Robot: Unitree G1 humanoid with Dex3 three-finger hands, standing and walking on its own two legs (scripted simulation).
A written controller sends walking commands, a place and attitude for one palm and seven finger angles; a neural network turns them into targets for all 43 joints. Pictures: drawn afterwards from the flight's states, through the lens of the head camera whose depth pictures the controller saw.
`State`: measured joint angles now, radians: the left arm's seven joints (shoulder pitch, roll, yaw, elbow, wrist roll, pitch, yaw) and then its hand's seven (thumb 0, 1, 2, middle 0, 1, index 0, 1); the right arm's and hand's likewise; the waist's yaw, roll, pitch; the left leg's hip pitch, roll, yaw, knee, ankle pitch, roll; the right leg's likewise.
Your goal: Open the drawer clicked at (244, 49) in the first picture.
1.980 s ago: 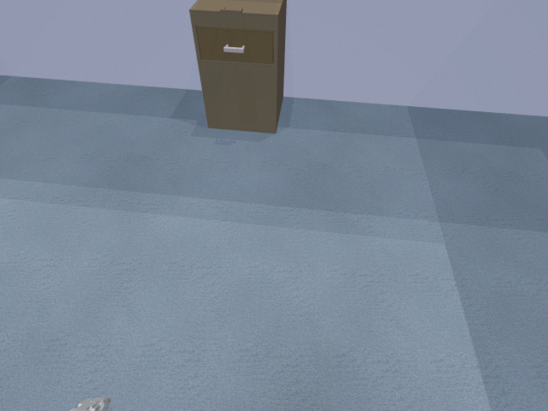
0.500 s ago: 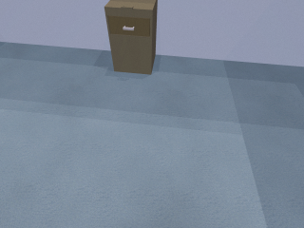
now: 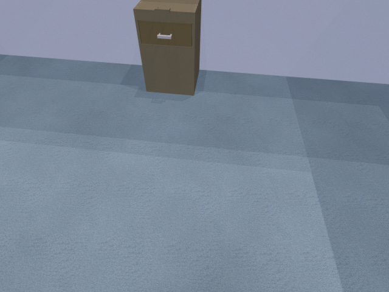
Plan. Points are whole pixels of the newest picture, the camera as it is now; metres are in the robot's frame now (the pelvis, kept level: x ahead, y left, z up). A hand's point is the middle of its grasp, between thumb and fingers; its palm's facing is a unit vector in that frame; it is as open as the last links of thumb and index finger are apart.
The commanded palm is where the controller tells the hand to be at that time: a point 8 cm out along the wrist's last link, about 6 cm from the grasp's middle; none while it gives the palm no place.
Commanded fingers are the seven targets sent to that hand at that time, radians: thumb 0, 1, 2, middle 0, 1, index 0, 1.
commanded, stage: walk to a spot facing it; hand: left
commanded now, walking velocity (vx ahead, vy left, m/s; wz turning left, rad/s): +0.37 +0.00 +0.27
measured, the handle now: (164, 35) +1.80 +0.32 -0.25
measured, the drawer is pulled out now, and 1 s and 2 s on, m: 0.00 0.00 0.00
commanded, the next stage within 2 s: none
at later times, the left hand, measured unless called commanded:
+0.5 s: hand out of the picture +0.12 +0.20 -0.18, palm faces +0.07 -0.99 -0.15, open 7.4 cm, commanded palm none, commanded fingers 0.00 0.90 0.90 -0.20 -0.30 -0.20 -0.30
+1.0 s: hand (132, 238) +0.29 +0.20 -0.19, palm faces +0.24 -0.96 -0.16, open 7.3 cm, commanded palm none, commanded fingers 0.00 0.90 0.90 -0.20 -0.30 -0.20 -0.30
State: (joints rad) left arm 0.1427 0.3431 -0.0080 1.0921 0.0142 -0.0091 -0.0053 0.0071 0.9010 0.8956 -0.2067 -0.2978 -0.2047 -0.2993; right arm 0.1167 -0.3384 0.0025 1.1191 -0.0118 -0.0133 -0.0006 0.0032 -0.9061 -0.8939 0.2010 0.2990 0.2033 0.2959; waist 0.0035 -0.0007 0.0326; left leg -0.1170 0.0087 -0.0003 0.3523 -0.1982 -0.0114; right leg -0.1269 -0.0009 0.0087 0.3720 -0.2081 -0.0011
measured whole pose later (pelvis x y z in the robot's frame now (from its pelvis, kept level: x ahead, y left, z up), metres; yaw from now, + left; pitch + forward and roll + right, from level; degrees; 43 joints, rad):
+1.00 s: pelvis +0.34 +0.02 -0.01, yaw +11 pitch -1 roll -3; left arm 0.33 0.19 0.05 1.10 0.04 -0.07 0.00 0.00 0.93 0.90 -0.20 -0.30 -0.20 -0.30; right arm 0.15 -0.20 -0.07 1.00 -0.03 -0.04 0.03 0.00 -0.92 -0.90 0.19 0.30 0.19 0.29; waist 0.02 -0.01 0.02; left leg -0.48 0.13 0.11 0.73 -0.23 0.00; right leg -0.09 -0.05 -0.23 0.44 -0.32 0.01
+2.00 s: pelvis +0.78 +0.12 -0.02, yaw +17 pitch -2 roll -3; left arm 0.40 0.18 0.04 1.14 0.03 -0.06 0.00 0.00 0.91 0.90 -0.20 -0.30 -0.20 -0.30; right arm 0.15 -0.20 -0.07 1.01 -0.03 -0.03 0.04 0.00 -0.92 -0.89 0.19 0.30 0.19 0.29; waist 0.04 -0.01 0.04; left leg -0.42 0.11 0.14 0.62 -0.21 0.01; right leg -0.01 -0.08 -0.27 0.45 -0.38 0.05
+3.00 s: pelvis +1.00 +0.19 -0.02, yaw +1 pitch -1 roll -1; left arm 0.21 0.21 0.07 0.99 0.02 0.05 0.00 0.01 0.91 0.90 -0.20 -0.30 -0.20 -0.30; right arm 0.18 -0.17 -0.03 0.97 -0.03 0.00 -0.03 0.00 -0.91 -0.89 0.20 0.30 0.20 0.30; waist 0.02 -0.03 0.02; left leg -0.26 0.05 0.09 0.58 -0.29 0.01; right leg -0.36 0.02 -0.02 0.63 -0.32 -0.01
